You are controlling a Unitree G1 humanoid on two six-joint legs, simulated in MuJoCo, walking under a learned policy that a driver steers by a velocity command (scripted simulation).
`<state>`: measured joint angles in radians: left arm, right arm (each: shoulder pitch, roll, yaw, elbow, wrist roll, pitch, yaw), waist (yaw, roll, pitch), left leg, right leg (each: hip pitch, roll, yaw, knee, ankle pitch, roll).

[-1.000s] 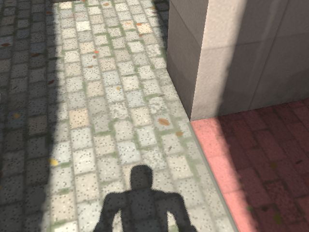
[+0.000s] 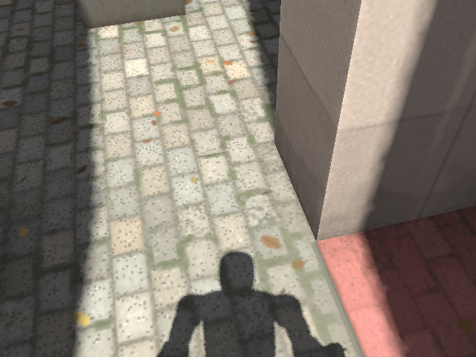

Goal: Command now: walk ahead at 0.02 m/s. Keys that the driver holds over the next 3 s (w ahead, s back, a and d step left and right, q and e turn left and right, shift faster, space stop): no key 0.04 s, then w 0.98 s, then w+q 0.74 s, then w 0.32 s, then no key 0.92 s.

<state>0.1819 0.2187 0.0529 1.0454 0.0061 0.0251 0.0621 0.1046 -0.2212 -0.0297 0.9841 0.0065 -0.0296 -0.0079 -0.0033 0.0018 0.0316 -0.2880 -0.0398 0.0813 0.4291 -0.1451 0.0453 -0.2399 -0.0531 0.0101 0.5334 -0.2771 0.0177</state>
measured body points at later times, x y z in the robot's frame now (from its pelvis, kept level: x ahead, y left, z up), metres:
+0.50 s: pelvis +0.16 +0.05 +0.01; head +0.17 +0.07 +0.46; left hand +0.24 +0.33 -0.13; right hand +0.19 -0.22 -0.12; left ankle +0.12 +0.13 -0.74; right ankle +0.12 -0.11 -0.64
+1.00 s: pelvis +0.42 +0.02 +0.00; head +0.45 +0.01 +0.45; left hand +0.49 +0.30 -0.12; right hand +0.54 -0.25 -0.13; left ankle +0.38 +0.17 -0.64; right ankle +0.48 -0.07 -0.74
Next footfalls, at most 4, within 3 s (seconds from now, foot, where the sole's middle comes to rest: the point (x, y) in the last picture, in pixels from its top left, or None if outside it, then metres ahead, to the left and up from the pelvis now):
0.34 left None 0.17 0.13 -0.77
0.82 right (284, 353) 0.52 -0.07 -0.77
1.40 left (154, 304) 0.67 0.30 -0.77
2.08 right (192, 189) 1.11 0.22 -0.77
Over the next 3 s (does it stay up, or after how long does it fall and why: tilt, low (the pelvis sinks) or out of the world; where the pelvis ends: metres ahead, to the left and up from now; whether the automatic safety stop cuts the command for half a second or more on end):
stays up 1.08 0.37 -0.01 its command is cut before an obstacle after 0.9 s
